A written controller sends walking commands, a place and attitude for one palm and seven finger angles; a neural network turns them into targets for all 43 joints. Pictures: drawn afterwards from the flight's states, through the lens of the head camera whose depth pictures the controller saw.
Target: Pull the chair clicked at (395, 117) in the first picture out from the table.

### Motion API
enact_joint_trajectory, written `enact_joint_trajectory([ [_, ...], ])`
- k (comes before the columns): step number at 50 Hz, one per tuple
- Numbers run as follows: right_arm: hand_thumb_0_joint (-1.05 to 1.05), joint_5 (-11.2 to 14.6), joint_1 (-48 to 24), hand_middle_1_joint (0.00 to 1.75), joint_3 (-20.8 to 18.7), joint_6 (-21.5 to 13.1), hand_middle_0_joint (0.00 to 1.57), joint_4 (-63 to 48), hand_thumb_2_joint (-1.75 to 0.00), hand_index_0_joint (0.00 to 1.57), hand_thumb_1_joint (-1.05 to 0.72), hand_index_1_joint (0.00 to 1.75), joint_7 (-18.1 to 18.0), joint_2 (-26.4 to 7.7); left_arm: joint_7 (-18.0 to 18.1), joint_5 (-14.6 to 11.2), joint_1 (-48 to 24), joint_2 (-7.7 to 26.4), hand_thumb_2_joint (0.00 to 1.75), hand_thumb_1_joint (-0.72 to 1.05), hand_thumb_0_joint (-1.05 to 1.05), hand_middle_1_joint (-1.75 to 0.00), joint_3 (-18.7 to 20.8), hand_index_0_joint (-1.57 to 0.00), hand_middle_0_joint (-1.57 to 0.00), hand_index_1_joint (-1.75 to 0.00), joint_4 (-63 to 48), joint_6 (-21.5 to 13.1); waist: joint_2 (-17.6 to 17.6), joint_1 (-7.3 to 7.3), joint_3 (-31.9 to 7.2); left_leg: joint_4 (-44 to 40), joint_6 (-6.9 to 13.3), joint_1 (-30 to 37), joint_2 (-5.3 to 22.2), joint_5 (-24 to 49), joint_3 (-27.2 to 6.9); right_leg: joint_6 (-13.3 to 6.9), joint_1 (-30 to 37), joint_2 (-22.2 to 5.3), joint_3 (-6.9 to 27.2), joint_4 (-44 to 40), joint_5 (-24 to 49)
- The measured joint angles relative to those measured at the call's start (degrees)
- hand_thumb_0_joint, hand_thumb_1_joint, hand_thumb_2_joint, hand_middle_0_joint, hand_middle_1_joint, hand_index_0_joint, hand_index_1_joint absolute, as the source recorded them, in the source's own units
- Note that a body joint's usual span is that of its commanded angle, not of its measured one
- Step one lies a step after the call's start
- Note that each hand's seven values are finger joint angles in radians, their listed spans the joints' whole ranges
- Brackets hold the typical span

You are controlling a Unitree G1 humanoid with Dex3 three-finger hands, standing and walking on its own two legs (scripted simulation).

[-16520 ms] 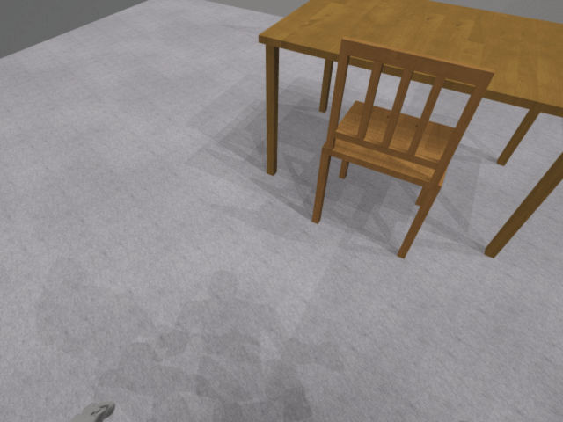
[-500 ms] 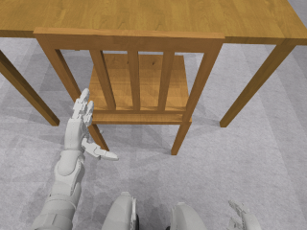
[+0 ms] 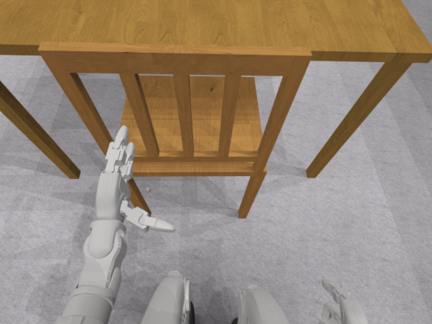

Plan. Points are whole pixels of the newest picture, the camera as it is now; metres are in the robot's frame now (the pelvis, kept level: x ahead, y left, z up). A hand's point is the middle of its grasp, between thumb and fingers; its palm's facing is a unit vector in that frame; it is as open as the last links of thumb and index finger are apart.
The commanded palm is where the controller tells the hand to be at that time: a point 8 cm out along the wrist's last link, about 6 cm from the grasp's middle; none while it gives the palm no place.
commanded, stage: aim the fingers beside a spindle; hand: left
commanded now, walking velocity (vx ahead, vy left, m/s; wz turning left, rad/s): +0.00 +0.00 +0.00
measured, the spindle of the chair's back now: (185, 120) +0.52 +0.08 +0.00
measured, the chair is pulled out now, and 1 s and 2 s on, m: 0.00 0.00 0.00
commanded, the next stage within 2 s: push the fingers through the gap in 0.26 s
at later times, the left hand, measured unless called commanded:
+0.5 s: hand (133, 177) +0.37 +0.16 +0.02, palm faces +0.05 -1.00 -0.05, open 17.0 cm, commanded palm +0.35 +0.21 +0.02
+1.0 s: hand (143, 155) +0.42 +0.15 +0.02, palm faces +0.04 -1.00 -0.05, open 16.9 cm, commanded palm +0.40 +0.19 +0.02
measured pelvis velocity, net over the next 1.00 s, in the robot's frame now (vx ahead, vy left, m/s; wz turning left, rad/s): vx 0.00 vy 0.00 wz -0.01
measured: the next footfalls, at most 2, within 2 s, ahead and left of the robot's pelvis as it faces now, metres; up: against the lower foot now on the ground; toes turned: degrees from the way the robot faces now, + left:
none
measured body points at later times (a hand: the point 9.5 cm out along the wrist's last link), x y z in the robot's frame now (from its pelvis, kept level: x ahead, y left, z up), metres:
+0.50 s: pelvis +0.00 +0.00 +0.00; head +0.11 +0.01 +0.43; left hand +0.36 +0.22 +0.02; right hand +0.14 -0.25 -0.11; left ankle +0.06 +0.09 -0.63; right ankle -0.01 -0.10 -0.63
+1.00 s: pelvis +0.00 +0.00 +0.00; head +0.12 +0.02 +0.43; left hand +0.41 +0.20 +0.02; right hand +0.09 -0.26 -0.12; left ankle +0.06 +0.09 -0.63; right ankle -0.01 -0.10 -0.63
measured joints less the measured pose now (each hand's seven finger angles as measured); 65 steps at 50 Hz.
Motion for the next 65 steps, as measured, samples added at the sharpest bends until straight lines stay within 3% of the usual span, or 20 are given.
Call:
enact_joint_trajectory([
  [5,0.01,-0.08,-0.86,0.30,0.49,0.26,0.20,0.70,-0.90,0.20,-0.91,0.30,0.21,0.00,0.52,0.70,-5.13,2.80,0.30,-0.50,-0.01,-0.08,3.14,-0.06,-0.06,-0.08,4.50,-1.16,-0.19,-0.10,-0.48,0.98,-0.24,-0.97,0.03,-0.19,-0.41,-0.30,-0.86,0.05,-0.42,1.06,-0.42],
  [9,0.01,0.59,-0.71,0.30,0.59,0.70,0.20,0.26,-0.90,0.20,-0.91,0.30,0.28,-0.29,-2.69,-1.58,-7.19,4.25,0.30,-0.50,-0.01,-0.08,3.90,-0.06,-0.06,-0.08,8.49,2.33,0.09,-0.24,-0.59,1.35,-0.34,-1.77,0.06,-0.25,-0.72,-0.42,-1.49,0.12,-0.72,1.26,-0.48],
  [13,0.01,0.92,-0.07,0.30,0.10,0.37,0.20,-0.30,-0.90,0.20,-0.91,0.30,-0.05,-0.47,-4.56,-3.39,-3.73,2.77,0.30,-0.50,-0.01,-0.08,2.48,-0.05,-0.05,-0.08,5.18,3.60,0.28,-0.15,0.02,0.72,-0.23,-1.23,0.12,-0.20,-0.57,-0.28,-0.97,0.20,-0.52,0.46,-0.22],
  [17,0.01,0.43,0.26,0.30,-0.08,-0.26,0.20,0.12,-0.90,0.20,-0.91,0.30,-0.38,-0.36,-2.98,-2.22,-0.28,1.25,0.30,-0.50,-0.01,-0.08,1.78,-0.06,-0.06,-0.08,0.20,1.23,0.01,0.04,0.13,-0.10,-0.13,-0.11,0.15,-0.19,-0.18,-0.11,-0.03,0.23,-0.10,-0.33,-0.05],
  [21,0.01,0.12,0.01,0.30,0.19,-0.32,0.20,0.93,-0.90,0.20,-0.91,0.30,-0.18,-0.21,-1.42,-0.82,-2.20,2.30,0.30,-0.50,-0.01,-0.08,3.38,-0.06,-0.06,-0.08,1.91,-0.65,-0.26,-0.03,-0.48,0.21,-0.15,-0.20,0.09,-0.33,-0.26,-0.14,-0.09,0.18,-0.19,0.04,-0.29],
  [26,0.01,0.49,-0.44,0.30,0.32,-0.07,0.20,0.95,-0.90,0.20,-0.91,0.30,-0.08,-0.40,-2.82,-1.68,-6.58,4.18,0.30,-0.50,-0.01,-0.08,4.10,-0.06,-0.06,-0.08,6.52,1.75,0.25,-0.32,-0.25,1.05,-0.14,-1.09,-0.03,-0.36,-0.86,-0.18,-0.58,0.12,-0.80,0.55,-0.39],
  [30,0.01,0.69,-0.25,0.30,0.19,-0.22,0.20,0.87,-0.90,0.20,-0.91,0.30,-0.43,-0.48,-3.85,-2.45,-7.47,3.55,0.30,-0.50,-0.01,-0.08,3.21,-0.05,-0.05,-0.08,6.66,3.19,0.57,-0.32,0.10,0.44,0.02,-0.87,-0.03,-0.01,-0.71,0.02,-0.38,0.12,-0.63,-0.17,0.11],
  [35,0.01,0.23,0.25,0.30,0.27,-0.45,0.20,1.44,-0.90,0.20,-0.91,0.30,-0.29,-0.43,-2.05,-1.01,-9.59,2.08,0.30,-0.50,-0.01,-0.08,2.75,-0.06,-0.06,-0.08,8.06,1.72,0.43,-0.56,-0.28,-0.01,0.21,-0.97,-0.07,0.26,-0.30,0.24,-0.70,0.03,-0.22,-0.42,0.41],
  [40,0.01,-0.23,0.54,0.30,0.49,0.23,0.20,1.68,-0.90,0.20,-0.91,0.30,0.25,-0.15,-0.16,0.85,-13.81,2.86,0.30,-0.50,-0.01,-0.08,4.78,-0.06,-0.06,-0.08,12.54,1.07,0.07,-1.54,-0.55,0.84,0.22,-2.29,0.07,0.12,-0.13,0.19,-2.18,0.11,-0.07,0.65,0.21],
  [47,0.01,-0.18,1.87,0.30,0.30,1.10,0.20,2.02,-0.90,0.20,-0.91,0.30,0.49,-0.26,-0.55,0.37,-16.33,4.62,0.30,-0.50,-0.01,-0.08,6.71,-0.06,-0.06,-0.08,15.01,1.51,0.45,-2.15,-0.14,1.00,0.17,-3.00,0.32,0.13,-0.08,0.17,-2.93,0.34,0.02,0.70,0.38],
  [54,0.01,-0.29,2.87,0.30,0.08,1.44,0.20,3.54,-0.90,0.20,-0.91,0.30,0.62,-0.60,-0.46,0.70,-20.02,4.34,0.30,-0.50,-0.01,-0.08,6.44,-0.06,-0.06,-0.08,18.95,0.80,0.84,-2.26,-0.40,0.63,0.20,-3.32,0.22,0.36,-0.14,0.20,-3.23,0.27,-0.02,0.34,0.56],
  [65,0.01,-0.93,3.38,0.30,0.23,2.22,0.20,2.86,-0.90,0.20,-0.91,0.30,0.98,-0.56,-0.59,2.09,-25.77,7.29,0.30,-0.50,-0.01,-0.08,11.48,-0.06,-0.06,-0.08,25.58,-0.58,0.41,-4.04,-0.34,1.81,-0.07,-5.24,0.78,-0.07,-0.02,-0.13,-5.41,0.77,0.14,1.67,0.22],
])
